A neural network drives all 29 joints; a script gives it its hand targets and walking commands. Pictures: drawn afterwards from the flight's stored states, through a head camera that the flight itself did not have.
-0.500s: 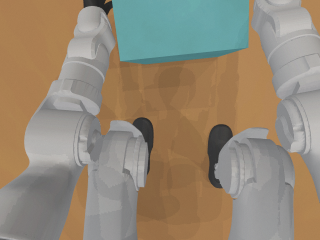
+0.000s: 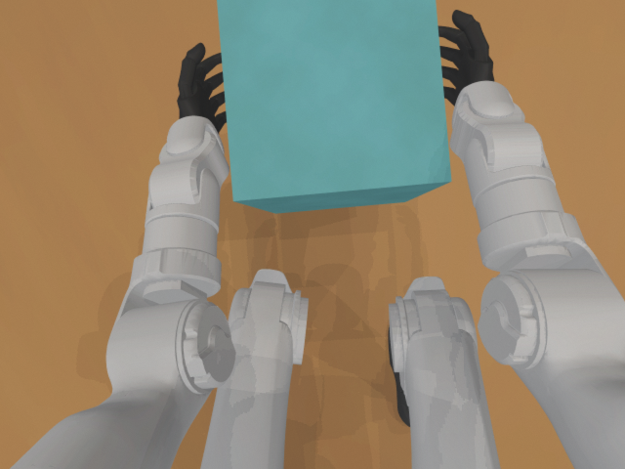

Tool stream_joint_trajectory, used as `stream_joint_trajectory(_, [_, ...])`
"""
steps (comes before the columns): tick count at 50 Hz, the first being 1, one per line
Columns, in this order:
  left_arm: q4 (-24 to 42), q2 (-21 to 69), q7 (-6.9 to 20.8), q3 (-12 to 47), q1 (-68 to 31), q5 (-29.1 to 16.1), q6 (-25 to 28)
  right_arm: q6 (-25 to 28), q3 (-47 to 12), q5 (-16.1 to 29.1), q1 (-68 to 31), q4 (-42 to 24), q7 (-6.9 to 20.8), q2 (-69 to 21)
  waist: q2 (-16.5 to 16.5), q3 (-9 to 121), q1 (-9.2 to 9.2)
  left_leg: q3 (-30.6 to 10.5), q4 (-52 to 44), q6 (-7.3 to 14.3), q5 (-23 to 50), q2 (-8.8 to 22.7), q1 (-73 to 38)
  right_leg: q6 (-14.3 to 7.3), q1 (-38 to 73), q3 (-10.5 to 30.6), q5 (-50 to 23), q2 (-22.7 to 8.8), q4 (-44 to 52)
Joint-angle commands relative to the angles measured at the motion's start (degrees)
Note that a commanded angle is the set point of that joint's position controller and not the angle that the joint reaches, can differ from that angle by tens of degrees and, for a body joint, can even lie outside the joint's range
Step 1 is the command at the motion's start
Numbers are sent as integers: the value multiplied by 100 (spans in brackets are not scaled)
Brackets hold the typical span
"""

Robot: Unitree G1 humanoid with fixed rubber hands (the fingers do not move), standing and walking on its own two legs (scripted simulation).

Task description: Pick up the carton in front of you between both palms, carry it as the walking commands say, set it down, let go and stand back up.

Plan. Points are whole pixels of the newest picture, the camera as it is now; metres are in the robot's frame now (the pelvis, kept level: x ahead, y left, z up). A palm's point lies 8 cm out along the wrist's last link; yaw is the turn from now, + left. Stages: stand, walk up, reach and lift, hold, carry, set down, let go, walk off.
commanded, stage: reach and lift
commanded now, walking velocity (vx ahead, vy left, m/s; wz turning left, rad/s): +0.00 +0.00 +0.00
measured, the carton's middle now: (333, 124) +0.52 +0.02 -0.15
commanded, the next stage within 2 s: none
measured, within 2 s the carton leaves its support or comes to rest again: neither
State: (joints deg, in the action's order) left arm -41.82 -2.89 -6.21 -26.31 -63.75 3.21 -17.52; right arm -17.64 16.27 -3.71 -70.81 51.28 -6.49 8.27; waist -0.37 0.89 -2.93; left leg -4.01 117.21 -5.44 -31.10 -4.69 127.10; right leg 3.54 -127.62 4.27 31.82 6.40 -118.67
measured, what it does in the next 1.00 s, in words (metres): rises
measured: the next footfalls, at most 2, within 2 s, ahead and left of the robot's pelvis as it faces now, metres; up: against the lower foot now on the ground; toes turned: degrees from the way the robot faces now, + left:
none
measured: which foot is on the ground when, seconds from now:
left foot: down 0.00-1.00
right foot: down 0.00-1.00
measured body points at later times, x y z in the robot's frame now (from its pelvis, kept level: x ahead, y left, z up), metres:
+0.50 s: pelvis +0.01 +0.00 +0.12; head +0.25 +0.00 +0.51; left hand +0.48 +0.17 +0.07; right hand +0.50 -0.14 +0.06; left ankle +0.12 +0.14 -0.37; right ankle +0.11 -0.12 -0.37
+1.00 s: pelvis +0.06 +0.00 +0.27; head +0.18 +0.00 +0.70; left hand +0.44 +0.16 +0.23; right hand +0.45 -0.14 +0.23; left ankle +0.12 +0.14 -0.37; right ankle +0.11 -0.12 -0.37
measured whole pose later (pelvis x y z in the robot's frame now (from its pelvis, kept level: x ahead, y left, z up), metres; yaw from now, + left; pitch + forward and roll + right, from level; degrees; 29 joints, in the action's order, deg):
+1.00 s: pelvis +0.06 +0.00 +0.27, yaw -1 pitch +26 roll +0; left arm -34.2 6.3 -2.4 -21.8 -30.7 11.1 -18.8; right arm -18.2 20.1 -10.4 -32.6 37.8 -3.7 -5.1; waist -0.7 12.4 -1.3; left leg -7.2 65.3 -2.6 -24.7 -4.6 66.2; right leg 1.7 -66.0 7.0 25.5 5.4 -66.0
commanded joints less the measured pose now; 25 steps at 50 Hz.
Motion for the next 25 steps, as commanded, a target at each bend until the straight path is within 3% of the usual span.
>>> stream_joint_trajectory(1, [79, 5646, 1665, 2497, -4045, -176, -183, -51, -1734, 173, -3135, -113, 1556, -6491, -484, 5717, -222, 1138, -1521, 368, 664, -430, -2889, -251, 3279, -907, -574, 386, 1731])
stream_joint_trajectory(5, [-11, 5684, 1739, 2231, -4064, 92, -195, -42, -1293, -95, -3223, -17, 1616, -6434, -380, 5787, -195, 1079, -1917, 389, 659, -449, -3127, -294, 3430, -877, -552, 401, 2097])
stream_joint_trajectory(10, [61, 5909, 1787, 2333, -3971, 123, -260, -87, -1247, -198, -3149, -146, 1652, -6521, -221, 6282, -96, 1062, -2342, 355, 753, -481, -3700, -300, 3899, -893, -632, 421, 2506])
stream_joint_trajectory(18, [402, 6453, 1823, 2974, -3391, -141, -423, -250, -1970, 109, -2678, -789, 1759, -7017, -140, 7046, -24, 1018, -2913, 310, 1251, -512, -4839, -219, 4848, -901, -1118, 427, 3046])
stream_joint_trajectory(25, [616, 6690, 1791, 3486, -2655, -348, -424, -274, -2559, 373, -2026, -1211, 1780, -7323, -202, 6856, -35, 860, -3448, 303, 1576, -518, -5638, -143, 5530, -806, -1437, 436, 3587])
